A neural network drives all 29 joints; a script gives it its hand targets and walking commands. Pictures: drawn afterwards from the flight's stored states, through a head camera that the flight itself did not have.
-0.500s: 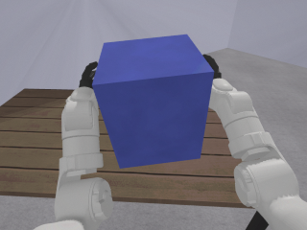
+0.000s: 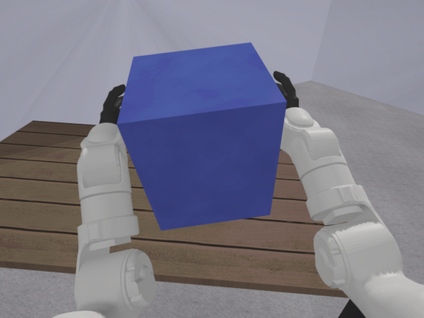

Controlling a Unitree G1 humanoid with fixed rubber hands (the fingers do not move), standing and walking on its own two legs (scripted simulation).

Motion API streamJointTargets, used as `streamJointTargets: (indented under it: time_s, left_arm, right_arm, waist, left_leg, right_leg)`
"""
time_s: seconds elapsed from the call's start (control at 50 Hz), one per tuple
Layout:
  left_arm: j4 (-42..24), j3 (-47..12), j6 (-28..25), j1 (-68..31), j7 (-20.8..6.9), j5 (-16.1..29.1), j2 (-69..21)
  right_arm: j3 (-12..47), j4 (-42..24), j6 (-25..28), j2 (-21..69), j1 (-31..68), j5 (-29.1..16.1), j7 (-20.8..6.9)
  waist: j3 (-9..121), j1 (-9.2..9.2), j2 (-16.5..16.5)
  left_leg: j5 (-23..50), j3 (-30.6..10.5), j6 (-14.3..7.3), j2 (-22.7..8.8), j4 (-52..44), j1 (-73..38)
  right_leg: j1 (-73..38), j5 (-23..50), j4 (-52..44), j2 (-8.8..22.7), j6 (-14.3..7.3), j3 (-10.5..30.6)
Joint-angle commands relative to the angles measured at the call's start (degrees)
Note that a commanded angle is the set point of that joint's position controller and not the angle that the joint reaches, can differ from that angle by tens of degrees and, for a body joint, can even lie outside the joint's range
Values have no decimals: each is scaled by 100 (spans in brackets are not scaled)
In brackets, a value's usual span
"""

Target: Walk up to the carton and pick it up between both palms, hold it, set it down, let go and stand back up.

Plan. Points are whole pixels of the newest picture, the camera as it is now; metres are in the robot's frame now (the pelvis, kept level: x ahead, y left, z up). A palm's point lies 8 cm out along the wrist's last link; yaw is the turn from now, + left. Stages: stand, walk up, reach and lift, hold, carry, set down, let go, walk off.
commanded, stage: set down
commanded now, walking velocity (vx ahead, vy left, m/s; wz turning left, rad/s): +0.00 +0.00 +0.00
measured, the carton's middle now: (204, 139) +0.36 +0.01 +0.25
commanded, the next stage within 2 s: none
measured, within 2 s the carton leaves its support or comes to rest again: neither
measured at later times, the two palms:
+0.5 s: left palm (123, 147) +0.37 +0.16 +0.23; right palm (277, 158) +0.37 -0.14 +0.20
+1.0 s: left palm (129, 160) +0.39 +0.15 +0.19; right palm (275, 168) +0.38 -0.15 +0.17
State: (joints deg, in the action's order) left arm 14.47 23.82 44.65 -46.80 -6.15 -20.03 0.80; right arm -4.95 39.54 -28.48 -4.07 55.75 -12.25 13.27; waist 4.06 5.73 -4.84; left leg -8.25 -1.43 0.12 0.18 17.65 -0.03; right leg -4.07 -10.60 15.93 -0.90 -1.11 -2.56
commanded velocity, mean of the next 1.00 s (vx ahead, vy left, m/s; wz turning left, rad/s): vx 0.00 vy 0.00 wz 0.00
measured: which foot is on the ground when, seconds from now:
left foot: down 0.00-1.00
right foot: down 0.00-1.00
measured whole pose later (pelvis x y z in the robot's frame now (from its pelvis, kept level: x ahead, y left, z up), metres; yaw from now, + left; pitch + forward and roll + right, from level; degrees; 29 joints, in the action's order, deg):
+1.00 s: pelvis +0.02 +0.01 +0.00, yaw +1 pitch -10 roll -1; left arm 6.5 17.2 30.4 -34.3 -4.2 -20.5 -4.0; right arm -4.5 31.8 -3.3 -0.6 34.8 -4.2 10.0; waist -6.2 5.2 -4.0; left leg -10.5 -1.7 -0.6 1.0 19.3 -0.9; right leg -6.5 -11.6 14.8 -0.1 0.0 -3.0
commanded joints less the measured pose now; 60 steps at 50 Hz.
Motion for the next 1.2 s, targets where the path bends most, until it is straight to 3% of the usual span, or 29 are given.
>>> streamJointTargets:
  time_s: [0.0, 0.04, 0.08, 0.12, 0.16, 0.18, 0.24, 0.3, 0.36, 0.4, 0.44, 0.48, 0.5, 0.54, 0.58, 0.64, 0.68, 0.7, 0.74, 0.78, 0.88, 1.0, 1.08, 1.18]
  left_arm:
    - [90, -2048, -942, -3840, -1001, 341, -2604]
    - [-131, -2081, -1103, -3430, -974, 287, -2523]
    - [-135, -1916, -1106, -2873, -976, 157, -2450]
    - [-254, -1844, -1058, -2618, -1038, 80, -2354]
    - [-156, -1771, -997, -2508, -1098, 15, -2297]
    - [-189, -1799, -1002, -2503, -1105, 28, -2324]
    - [-426, -2184, -1123, -2648, -1021, 273, -2545]
    - [-744, -2756, -1378, -2864, -734, 655, -2819]
    - [-819, -3136, -1543, -2849, -491, 814, -3016]
    - [-613, -3012, -1518, -2685, -472, 722, -2963]
    - [-152, -2661, -1370, -2382, -534, 504, -2773]
    - [216, -2269, -1165, -2102, -666, 264, -2576]
    - [298, -2163, -1087, -2045, -718, 198, -2521]
    - [303, -1990, -1028, -2037, -789, 139, -2501]
    - [158, -2084, -1087, -2027, -829, 163, -2567]
    - [-499, -2557, -1306, -2043, -796, 366, -2727]
    - [-688, -2695, -1398, -1929, -751, 472, -2646]
    - [-854, -2801, -1416, -1838, -733, 490, -2698]
    - [-1035, -2929, -1414, -1782, -707, 541, -2674]
    - [-1150, -3037, -1453, -1763, -686, 584, -2685]
    - [-1201, -3175, -1610, -1775, -582, 637, -2739]
    - [-367, -2475, -1458, -1599, -688, 314, -2603]
    - [50, -2008, -1400, -1448, -801, 141, -2512]
    - [42, -2145, -1769, -1842, -693, 332, -2673]
  right_arm:
    - [461, -791, 1420, 2808, 3515, 379, -985]
    - [607, -880, 1722, 2738, 3247, 378, -1027]
    - [831, -892, 1847, 2660, 2836, 389, -1023]
    - [973, -952, 1969, 2563, 2600, 488, -987]
    - [901, -1042, 2059, 2424, 2543, 620, -998]
    - [930, -1121, 2137, 2435, 2627, 692, -1013]
    - [1120, -1805, 2488, 2440, 2966, 769, -1109]
    - [1511, -2554, 2902, 2592, 3345, 705, -1170]
    - [1838, -3014, 3130, 2707, 3618, 638, -1117]
    - [1823, -2763, 3055, 2756, 3438, 726, -1039]
    - [1545, -2210, 2869, 2709, 3022, 932, -993]
    - [1089, -1546, 2654, 2518, 2623, 1102, -990]
    - [935, -1355, 2587, 2415, 2472, 1166, -1005]
    - [635, -1110, 2512, 2385, 2290, 1271, -1006]
    - [539, -1071, 2569, 2393, 2188, 1297, -1015]
    - [927, -1488, 2822, 2557, 2169, 981, -943]
    - [1214, -1740, 2936, 2591, 2181, 811, -878]
    - [1420, -1901, 2961, 2605, 2123, 731, -840]
    - [1667, -2074, 2958, 2603, 2122, 611, -788]
    - [1721, -2267, 2968, 2525, 2043, 648, -789]
    - [1787, -2470, 3013, 2511, 2014, 713, -870]
    - [1431, -1961, 2865, 2436, 1888, 1044, -1031]
    - [1154, -1680, 2842, 2485, 1837, 1249, -1113]
    - [1025, -1732, 3116, 2663, 2045, 1427, -1149]
  waist:
    - [885, 130, 1151]
    - [1128, 158, 1046]
    - [890, 65, 857]
    - [702, 11, 726]
    - [316, 14, 578]
    - [301, -73, 478]
    - [681, -144, 364]
    - [1520, -157, 427]
    - [2283, -282, 386]
    - [2083, -283, 201]
    - [1400, -303, 42]
    - [676, -292, 98]
    - [490, -331, 106]
    - [297, -189, 213]
    - [461, -128, 418]
    - [1174, 12, 817]
    - [1468, 77, 889]
    - [1549, 58, 1006]
    - [1551, 76, 921]
    - [1523, 122, 913]
    - [1638, 20, 833]
    - [863, -232, 340]
    - [620, -378, 21]
    - [1286, -321, 154]
  left_leg:
    - [80, 427, 118, 178, -495, -209]
    - [1170, 438, 204, 174, -233, -886]
    - [1754, 408, 190, 196, -129, -1176]
    - [1717, 433, 146, 164, -161, -1190]
    - [1357, 462, 73, 160, -287, -993]
    - [1134, 485, 24, 152, -326, -935]
    - [983, 553, -37, 106, -300, -793]
    - [1546, 469, 12, 87, -9, -1115]
    - [2081, 446, 66, 78, 250, -1454]
    - [1731, 471, 17, 93, 173, -1235]
    - [892, 520, -76, 97, -123, -914]
    - [66, 595, -152, 98, -409, -571]
    - [-65, 628, -174, 86, -505, -484]
    - [-133, 664, -156, 135, -540, -367]
    - [279, 660, -63, 159, -444, -503]
    - [1806, 570, 111, 202, -17, -1044]
    - [2688, 469, 220, 184, 282, -1296]
    - [2881, 451, 255, 209, 361, -1395]
    - [3066, 402, 281, 177, 412, -1480]
    - [3012, 363, 309, 150, 419, -1467]
    - [2999, 322, 334, 105, 425, -1499]
    - [1514, 519, 106, 122, -83, -883]
    - [980, 624, -32, 152, -265, -495]
    - [1232, 635, -13, 124, -149, -714]
  right_leg:
    - [176, 133, -324, -66, 158, -229]
    - [15, 921, -352, -106, 222, -281]
    - [-226, 1479, -357, -140, 326, -313]
    - [-361, 1553, -332, -142, 383, -363]
    - [-357, 1154, -377, -133, 371, -417]
    - [-287, 863, -402, -118, 359, -452]
    - [-240, 479, -362, -129, 299, -571]
    - [-61, 881, -248, -149, 343, -673]
    - [-12, 1431, -191, -145, 350, -660]
    - [-107, 1511, -199, -103, 384, -568]
    - [-93, 969, -305, -47, 407, -517]
    - [43, 173, -450, 32, 386, -470]
    - [72, -97, -510, 37, 348, -479]
    - [133, -125, -482, 45, 331, -433]
    - [44, 202, -414, 8, 302, -449]
    - [-220, 1632, -188, -44, 335, -478]
    - [-386, 2447, -36, -90, 370, -474]
    - [-484, 2694, 11, -90, 396, -463]
    - [-476, 2722, 8, -117, 395, -465]
    - [-429, 2509, -25, -141, 374, -533]
    - [-104, 2270, -71, -115, 331, -554]
    - [-176, 1642, -152, -17, 378, -527]
    - [-295, 1402, -176, -1, 428, -426]
    - [-113, 1505, -130, -30, 428, -525]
